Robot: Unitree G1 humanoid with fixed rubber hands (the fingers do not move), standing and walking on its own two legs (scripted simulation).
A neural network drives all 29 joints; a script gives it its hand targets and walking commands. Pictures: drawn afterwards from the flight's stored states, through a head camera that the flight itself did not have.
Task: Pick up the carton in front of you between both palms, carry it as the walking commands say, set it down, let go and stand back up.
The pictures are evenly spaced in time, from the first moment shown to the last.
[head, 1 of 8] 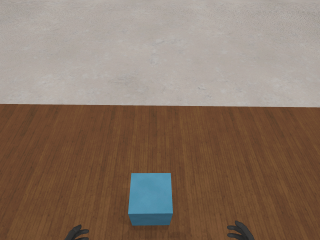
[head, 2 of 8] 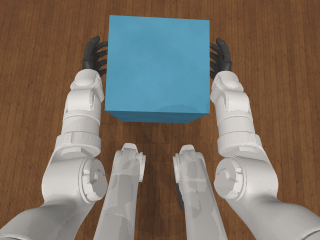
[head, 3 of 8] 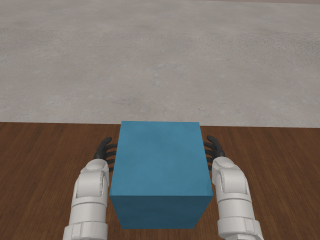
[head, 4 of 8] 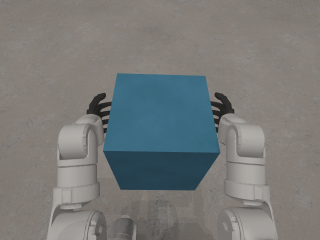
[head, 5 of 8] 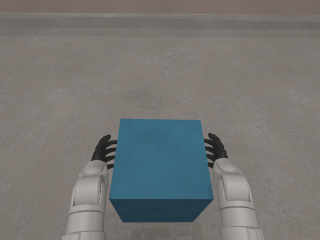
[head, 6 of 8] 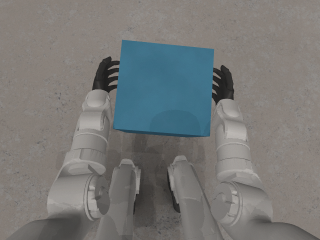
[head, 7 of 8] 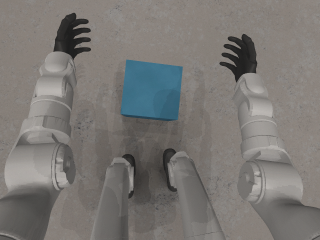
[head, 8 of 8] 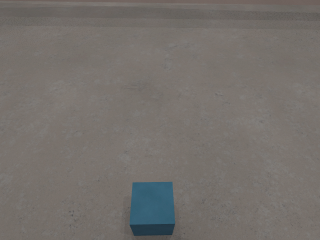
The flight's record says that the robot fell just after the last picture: no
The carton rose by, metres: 0.69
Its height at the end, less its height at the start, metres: -0.06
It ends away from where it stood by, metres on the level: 2.47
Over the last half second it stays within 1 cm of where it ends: yes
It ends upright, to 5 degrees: yes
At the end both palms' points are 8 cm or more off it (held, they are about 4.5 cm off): yes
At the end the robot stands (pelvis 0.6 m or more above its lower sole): yes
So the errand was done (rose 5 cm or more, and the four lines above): yes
